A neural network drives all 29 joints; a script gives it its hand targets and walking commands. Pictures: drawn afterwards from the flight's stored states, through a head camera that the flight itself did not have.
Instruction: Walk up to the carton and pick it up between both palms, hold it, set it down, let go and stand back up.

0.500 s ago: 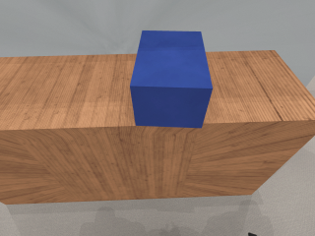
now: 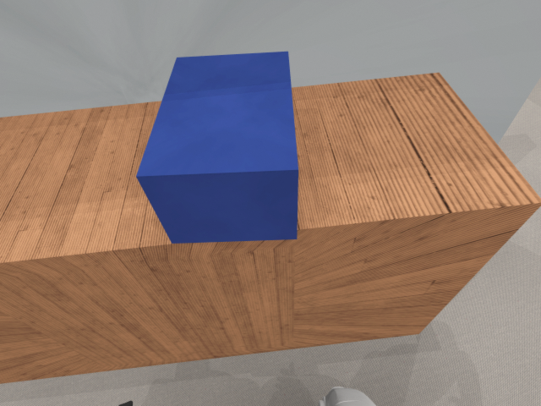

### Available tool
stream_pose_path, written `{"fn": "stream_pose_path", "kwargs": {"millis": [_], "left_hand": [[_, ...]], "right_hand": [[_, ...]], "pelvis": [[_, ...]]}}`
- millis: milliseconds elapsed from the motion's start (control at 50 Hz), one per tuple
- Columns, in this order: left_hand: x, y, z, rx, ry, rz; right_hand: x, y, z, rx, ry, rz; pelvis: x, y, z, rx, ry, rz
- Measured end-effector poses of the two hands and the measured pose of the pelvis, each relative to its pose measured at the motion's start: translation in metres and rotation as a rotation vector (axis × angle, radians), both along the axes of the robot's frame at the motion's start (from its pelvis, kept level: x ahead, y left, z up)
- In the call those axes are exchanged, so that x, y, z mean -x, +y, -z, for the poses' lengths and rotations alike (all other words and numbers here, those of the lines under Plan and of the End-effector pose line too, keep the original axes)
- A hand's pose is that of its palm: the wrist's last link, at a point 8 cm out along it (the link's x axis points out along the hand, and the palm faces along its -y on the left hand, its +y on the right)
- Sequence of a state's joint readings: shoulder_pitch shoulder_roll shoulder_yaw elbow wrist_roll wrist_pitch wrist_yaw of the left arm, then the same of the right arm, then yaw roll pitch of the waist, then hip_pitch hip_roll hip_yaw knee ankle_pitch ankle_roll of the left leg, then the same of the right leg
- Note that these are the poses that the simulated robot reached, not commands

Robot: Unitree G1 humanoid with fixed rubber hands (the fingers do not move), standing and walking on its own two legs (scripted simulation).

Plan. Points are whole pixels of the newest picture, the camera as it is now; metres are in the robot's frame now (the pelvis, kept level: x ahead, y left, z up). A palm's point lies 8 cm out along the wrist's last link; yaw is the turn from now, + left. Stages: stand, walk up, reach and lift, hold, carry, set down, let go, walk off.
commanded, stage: walk up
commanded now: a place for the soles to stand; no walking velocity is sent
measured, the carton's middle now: (233, 142) +0.53 +0.07 +0.08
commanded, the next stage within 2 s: reach and lift in 1.82 s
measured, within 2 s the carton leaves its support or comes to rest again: neither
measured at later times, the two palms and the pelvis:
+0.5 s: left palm out of the picture +0.10 +0.28 -0.10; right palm (437, 384) +0.15 -0.23 -0.09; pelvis +0.03 +0.02 +0.01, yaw +2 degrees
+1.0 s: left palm out of the picture +0.09 +0.29 -0.09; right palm out of the picture +0.12 -0.23 -0.10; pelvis +0.03 +0.03 +0.01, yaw +1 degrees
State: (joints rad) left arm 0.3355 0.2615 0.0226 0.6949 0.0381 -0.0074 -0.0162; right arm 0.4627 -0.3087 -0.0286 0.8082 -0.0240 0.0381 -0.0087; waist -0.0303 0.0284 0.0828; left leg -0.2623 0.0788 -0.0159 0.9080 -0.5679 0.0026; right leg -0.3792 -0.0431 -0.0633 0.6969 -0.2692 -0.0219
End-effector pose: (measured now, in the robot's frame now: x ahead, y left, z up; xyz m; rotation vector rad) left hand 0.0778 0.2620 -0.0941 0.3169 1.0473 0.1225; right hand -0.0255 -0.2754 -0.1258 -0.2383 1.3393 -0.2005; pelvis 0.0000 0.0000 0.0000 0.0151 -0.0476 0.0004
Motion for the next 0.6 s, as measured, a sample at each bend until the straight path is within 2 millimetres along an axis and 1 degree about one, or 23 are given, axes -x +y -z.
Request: {"fn": "stream_pose_path", "kwargs": {"millis": [80, 160, 240, 340, 380, 440, 540, 600], "left_hand": [[-0.009, -0.018, -0.009, 0.004, -0.006, -0.026], [-0.014, -0.024, -0.013, 0.005, -0.010, -0.041], [-0.018, -0.017, -0.010, 0.005, -0.012, -0.058], [-0.022, 0.005, 0.001, 0.016, -0.015, -0.073], [-0.024, 0.013, 0.005, 0.026, -0.016, -0.080], [-0.027, 0.020, 0.005, 0.037, -0.026, -0.092], [-0.026, 0.022, 0.000, 0.048, -0.047, -0.077], [-0.023, 0.023, -0.002, 0.053, -0.046, -0.072]], "right_hand": [[-0.036, -0.005, -0.003, -0.015, -0.032, -0.037], [-0.074, -0.001, -0.007, -0.032, -0.092, -0.064], [-0.111, 0.007, -0.010, -0.039, -0.151, -0.092], [-0.152, 0.024, -0.015, -0.027, -0.252, -0.129], [-0.161, 0.032, -0.020, -0.024, -0.286, -0.137], [-0.171, 0.041, -0.029, -0.030, -0.318, -0.143], [-0.185, 0.051, -0.037, -0.048, -0.350, -0.161], [-0.189, 0.054, -0.041, -0.054, -0.368, -0.171]], "pelvis": [[-0.011, -0.007, -0.008, -0.009, -0.002, -0.016], [-0.021, -0.010, -0.013, -0.014, 0.004, -0.024], [-0.025, -0.007, -0.012, -0.011, 0.006, -0.032], [-0.026, 0.005, -0.004, 0.003, 0.006, -0.044], [-0.026, 0.010, -0.002, -0.004, 0.001, -0.039], [-0.027, 0.015, -0.005, 0.013, -0.002, -0.038], [-0.028, 0.019, -0.010, 0.022, 0.001, -0.034], [-0.029, 0.022, -0.012, 0.020, 0.003, -0.031]]}}
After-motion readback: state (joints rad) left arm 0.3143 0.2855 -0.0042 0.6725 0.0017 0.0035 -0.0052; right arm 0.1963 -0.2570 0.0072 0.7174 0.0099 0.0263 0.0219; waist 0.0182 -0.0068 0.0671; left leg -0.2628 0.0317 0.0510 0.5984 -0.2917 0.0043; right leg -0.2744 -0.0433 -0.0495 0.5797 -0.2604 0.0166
